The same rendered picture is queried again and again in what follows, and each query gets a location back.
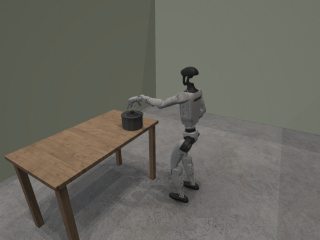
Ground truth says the pot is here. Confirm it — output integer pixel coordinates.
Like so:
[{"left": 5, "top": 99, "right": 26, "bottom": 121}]
[{"left": 121, "top": 117, "right": 143, "bottom": 131}]

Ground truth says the left robot upper arm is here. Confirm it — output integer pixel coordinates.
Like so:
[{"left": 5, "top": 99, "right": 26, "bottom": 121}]
[{"left": 157, "top": 92, "right": 190, "bottom": 109}]

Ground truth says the lid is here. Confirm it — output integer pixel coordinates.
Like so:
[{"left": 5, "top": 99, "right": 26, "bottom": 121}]
[{"left": 121, "top": 110, "right": 143, "bottom": 120}]

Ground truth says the table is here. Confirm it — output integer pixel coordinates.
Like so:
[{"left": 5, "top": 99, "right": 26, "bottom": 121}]
[{"left": 4, "top": 109, "right": 159, "bottom": 240}]

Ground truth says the right robot upper arm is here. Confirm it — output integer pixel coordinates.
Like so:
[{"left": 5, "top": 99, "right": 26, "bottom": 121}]
[{"left": 198, "top": 88, "right": 206, "bottom": 115}]

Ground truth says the left robot shin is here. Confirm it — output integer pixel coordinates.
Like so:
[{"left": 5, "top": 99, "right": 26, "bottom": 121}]
[{"left": 170, "top": 168, "right": 184, "bottom": 198}]

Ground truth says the left robot hand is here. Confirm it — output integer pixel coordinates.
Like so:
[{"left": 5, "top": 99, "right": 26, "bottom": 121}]
[{"left": 126, "top": 96, "right": 142, "bottom": 110}]

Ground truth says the robot left forearm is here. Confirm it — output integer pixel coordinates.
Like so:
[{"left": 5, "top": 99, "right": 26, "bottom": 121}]
[{"left": 136, "top": 94, "right": 162, "bottom": 107}]

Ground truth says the left robot thigh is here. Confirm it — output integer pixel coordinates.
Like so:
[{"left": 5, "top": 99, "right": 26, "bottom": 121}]
[{"left": 170, "top": 137, "right": 192, "bottom": 175}]

